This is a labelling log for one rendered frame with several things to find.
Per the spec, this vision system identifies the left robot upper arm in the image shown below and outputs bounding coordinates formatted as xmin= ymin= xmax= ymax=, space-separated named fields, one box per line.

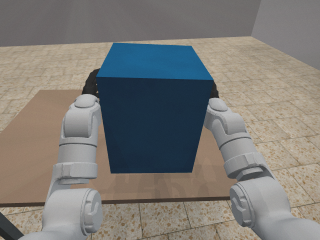
xmin=18 ymin=188 xmax=103 ymax=240

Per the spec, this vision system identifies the table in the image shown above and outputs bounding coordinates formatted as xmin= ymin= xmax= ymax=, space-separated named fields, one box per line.
xmin=0 ymin=89 xmax=254 ymax=240

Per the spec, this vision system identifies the carton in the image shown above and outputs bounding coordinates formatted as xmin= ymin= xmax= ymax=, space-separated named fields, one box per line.
xmin=96 ymin=42 xmax=214 ymax=174

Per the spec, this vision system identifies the right robot forearm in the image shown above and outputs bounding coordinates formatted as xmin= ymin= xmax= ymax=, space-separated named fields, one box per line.
xmin=203 ymin=98 xmax=291 ymax=212

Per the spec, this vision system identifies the robot right hand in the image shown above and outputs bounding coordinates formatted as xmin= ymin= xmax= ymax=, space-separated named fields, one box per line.
xmin=209 ymin=81 xmax=219 ymax=99

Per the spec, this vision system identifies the robot left hand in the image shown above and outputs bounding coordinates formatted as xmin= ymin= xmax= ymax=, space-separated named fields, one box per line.
xmin=81 ymin=68 xmax=101 ymax=106

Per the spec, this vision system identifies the left robot forearm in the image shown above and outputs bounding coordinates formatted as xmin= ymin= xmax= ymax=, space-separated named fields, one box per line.
xmin=42 ymin=94 xmax=102 ymax=228

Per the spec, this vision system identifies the right robot upper arm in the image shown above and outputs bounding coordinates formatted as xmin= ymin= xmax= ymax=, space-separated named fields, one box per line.
xmin=229 ymin=176 xmax=320 ymax=240

